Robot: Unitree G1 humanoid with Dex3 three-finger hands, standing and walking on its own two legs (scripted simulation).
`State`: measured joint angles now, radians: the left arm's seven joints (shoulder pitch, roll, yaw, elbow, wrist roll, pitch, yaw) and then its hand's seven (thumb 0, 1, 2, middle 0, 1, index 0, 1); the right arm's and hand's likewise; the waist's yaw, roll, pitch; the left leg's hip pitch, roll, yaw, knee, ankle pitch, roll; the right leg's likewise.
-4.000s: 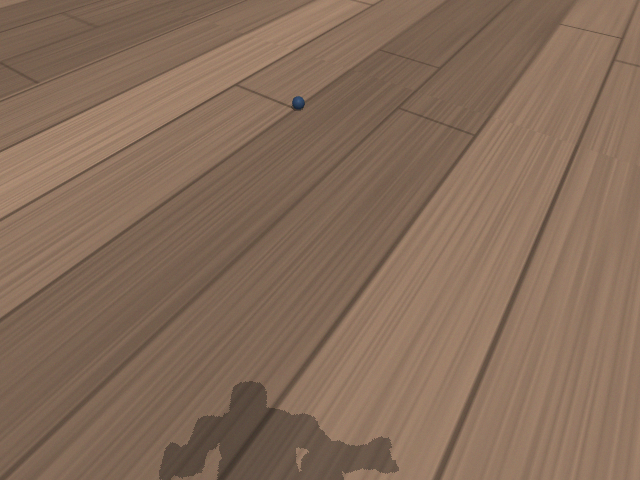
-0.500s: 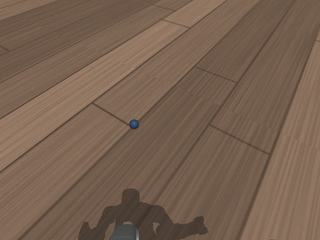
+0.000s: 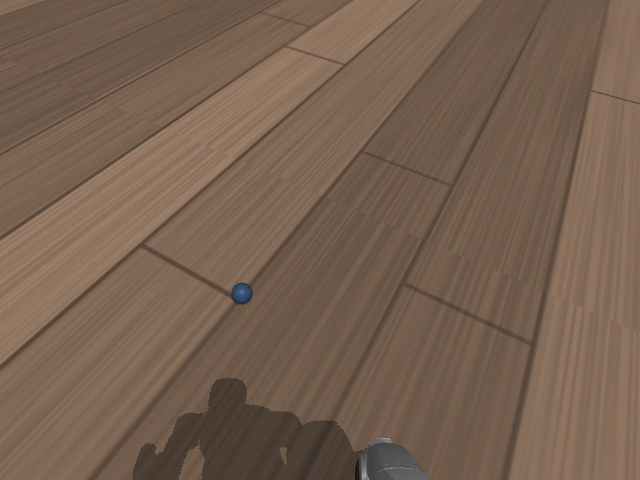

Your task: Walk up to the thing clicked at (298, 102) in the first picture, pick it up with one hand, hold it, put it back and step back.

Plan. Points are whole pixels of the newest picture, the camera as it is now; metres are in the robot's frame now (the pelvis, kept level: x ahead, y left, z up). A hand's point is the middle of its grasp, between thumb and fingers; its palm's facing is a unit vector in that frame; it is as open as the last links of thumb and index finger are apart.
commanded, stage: walk up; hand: left
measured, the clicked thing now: (242, 293) +0.81 +0.21 -0.74
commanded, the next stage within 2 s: none
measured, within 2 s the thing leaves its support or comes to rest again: neither
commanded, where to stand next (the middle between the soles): +0.41 +0.03 m, yaw +0 degrees
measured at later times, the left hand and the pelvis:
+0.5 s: hand (104, 428) +0.23 +0.31 -0.16, palm faces -0.03 -0.92 -0.38, open 7.3 cm; pelvis +0.18 +0.02 -0.02, yaw +0 degrees
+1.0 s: hand (156, 296) +0.44 +0.27 -0.14, palm faces -0.06 -0.91 -0.40, open 7.3 cm; pelvis +0.33 +0.01 -0.02, yaw -1 degrees
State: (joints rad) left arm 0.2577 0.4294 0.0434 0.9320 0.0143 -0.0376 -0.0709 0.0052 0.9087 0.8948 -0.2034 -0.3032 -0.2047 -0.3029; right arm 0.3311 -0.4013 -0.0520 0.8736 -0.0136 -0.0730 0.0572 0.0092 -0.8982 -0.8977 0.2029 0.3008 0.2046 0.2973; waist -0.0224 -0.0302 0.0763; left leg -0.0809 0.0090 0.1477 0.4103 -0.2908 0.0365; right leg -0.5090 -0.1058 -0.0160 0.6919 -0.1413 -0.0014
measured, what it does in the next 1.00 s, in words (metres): walks ahead: right foot, then left foot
